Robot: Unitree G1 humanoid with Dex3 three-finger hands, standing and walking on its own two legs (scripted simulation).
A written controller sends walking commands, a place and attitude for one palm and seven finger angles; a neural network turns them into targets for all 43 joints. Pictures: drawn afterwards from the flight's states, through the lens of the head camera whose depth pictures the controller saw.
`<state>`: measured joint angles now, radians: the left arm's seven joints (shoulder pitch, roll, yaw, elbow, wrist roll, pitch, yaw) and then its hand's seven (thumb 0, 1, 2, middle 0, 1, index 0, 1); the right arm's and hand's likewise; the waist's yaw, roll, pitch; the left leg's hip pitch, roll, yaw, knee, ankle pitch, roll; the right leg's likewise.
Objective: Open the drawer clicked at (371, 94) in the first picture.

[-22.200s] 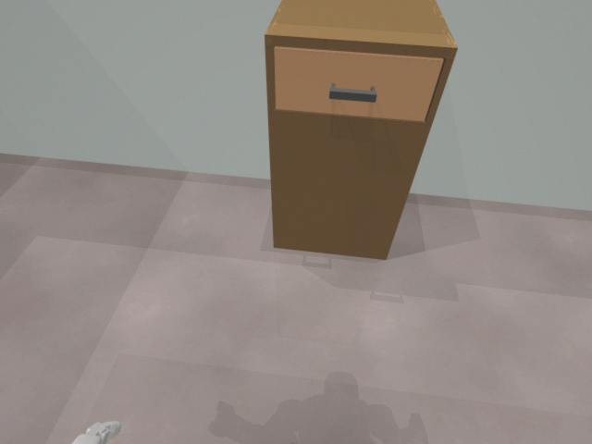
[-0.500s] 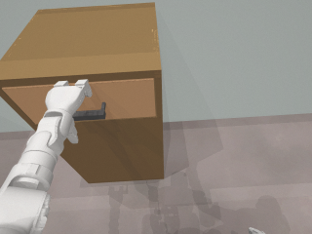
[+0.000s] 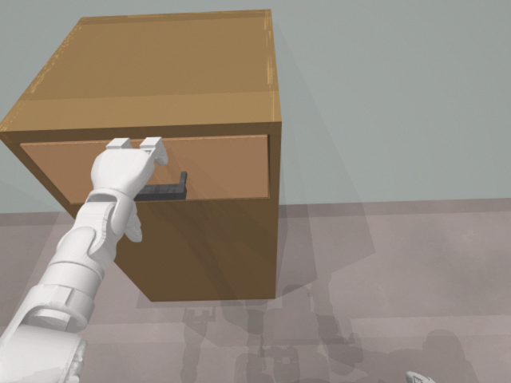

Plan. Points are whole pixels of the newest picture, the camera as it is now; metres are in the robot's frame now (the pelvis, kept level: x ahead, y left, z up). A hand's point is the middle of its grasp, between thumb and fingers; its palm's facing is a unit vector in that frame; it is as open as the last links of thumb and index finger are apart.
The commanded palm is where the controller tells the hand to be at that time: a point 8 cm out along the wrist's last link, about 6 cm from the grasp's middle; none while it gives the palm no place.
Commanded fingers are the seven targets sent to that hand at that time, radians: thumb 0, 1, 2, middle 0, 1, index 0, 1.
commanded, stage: re-aim the fingers above the handle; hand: left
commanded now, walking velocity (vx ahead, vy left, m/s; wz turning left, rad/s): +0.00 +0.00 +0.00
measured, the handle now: (154, 184) +0.46 +0.24 +0.01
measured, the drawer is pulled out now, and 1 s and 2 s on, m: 0.00 0.00 0.00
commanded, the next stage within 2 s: lower the fingers behind the handle in 1.66 s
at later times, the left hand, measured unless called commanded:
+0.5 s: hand (148, 191) +0.40 +0.21 +0.07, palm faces +0.02 -0.01 -1.00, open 13.8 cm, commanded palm +0.37 +0.23 +0.13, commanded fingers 0.00 -0.50 0.30 -0.30 -1.20 -0.30 -1.20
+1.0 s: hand (135, 205) +0.36 +0.22 +0.08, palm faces +0.09 +0.03 -1.00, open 13.8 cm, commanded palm +0.35 +0.23 +0.13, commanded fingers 0.00 -0.50 0.30 -0.30 -1.20 -0.30 -1.20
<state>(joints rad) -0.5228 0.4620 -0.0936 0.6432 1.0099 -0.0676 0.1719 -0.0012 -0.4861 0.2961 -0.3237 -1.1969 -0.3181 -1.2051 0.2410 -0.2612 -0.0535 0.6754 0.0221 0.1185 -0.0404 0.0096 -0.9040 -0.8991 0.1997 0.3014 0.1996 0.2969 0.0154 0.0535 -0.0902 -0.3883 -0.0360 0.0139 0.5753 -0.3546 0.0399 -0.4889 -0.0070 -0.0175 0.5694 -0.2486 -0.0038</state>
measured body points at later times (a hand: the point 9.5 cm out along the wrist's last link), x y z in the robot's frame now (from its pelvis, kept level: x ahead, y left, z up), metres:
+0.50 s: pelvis +0.00 -0.01 +0.00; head +0.04 -0.04 +0.45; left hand +0.39 +0.21 +0.12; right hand +0.12 -0.27 -0.14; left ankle -0.05 +0.09 -0.73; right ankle +0.02 -0.12 -0.73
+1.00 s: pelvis -0.02 -0.02 +0.00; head +0.02 -0.05 +0.45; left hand +0.35 +0.22 +0.13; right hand +0.14 -0.27 -0.12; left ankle -0.05 +0.09 -0.73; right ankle +0.02 -0.12 -0.73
